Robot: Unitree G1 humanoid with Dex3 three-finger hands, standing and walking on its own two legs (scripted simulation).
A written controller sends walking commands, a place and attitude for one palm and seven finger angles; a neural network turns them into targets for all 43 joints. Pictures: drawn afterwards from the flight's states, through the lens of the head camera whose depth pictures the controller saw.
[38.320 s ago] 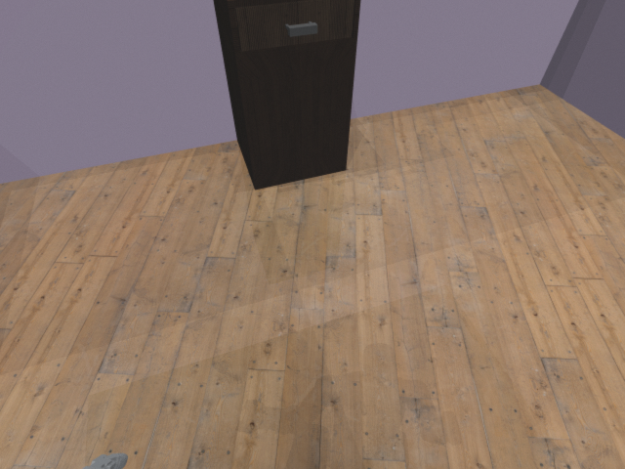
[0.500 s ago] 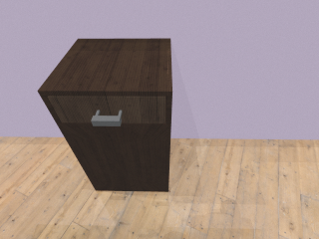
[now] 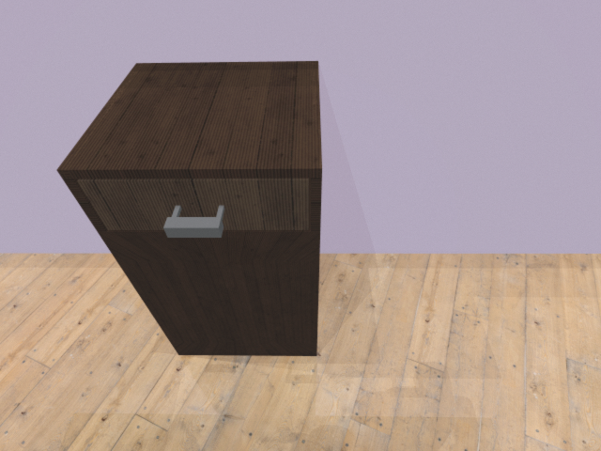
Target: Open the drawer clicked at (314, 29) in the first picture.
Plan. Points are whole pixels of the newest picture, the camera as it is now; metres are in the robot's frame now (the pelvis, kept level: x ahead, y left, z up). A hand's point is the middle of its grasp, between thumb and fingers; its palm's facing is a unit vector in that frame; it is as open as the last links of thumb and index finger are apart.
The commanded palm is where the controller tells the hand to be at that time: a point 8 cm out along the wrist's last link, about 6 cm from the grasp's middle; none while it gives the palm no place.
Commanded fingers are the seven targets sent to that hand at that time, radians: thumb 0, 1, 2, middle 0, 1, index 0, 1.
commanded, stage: raise the hand with hooked fingers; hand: left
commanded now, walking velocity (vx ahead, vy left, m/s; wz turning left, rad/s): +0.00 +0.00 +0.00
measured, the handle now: (196, 218) +0.52 +0.25 -0.04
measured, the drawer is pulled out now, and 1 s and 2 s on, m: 0.00 0.00 0.00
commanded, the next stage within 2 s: move the hooked fingers above the handle in 1.82 s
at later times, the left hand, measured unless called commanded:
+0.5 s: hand (141, 416) +0.17 +0.24 -0.06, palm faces +0.06 -0.09 -0.99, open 9.5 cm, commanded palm +0.17 +0.23 +0.01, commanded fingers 0.00 0.20 0.60 -0.25 -0.75 -0.25 -0.75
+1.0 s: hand (136, 327) +0.27 +0.25 +0.01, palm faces +0.08 -0.12 -0.99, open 12.5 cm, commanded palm +0.24 +0.25 +0.08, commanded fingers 0.00 -0.38 0.35 -0.29 -1.12 -0.29 -1.12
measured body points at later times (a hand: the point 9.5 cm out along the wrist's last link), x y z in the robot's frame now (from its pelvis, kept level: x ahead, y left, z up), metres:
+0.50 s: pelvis +0.01 +0.00 -0.06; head +0.04 -0.02 +0.39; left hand +0.16 +0.24 +0.00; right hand +0.31 -0.17 -0.10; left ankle +0.02 +0.13 -0.74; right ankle +0.02 -0.09 -0.74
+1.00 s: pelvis +0.03 +0.01 -0.02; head +0.06 -0.01 +0.43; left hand +0.26 +0.26 +0.07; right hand +0.21 -0.23 -0.13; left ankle +0.02 +0.13 -0.74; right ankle +0.02 -0.09 -0.74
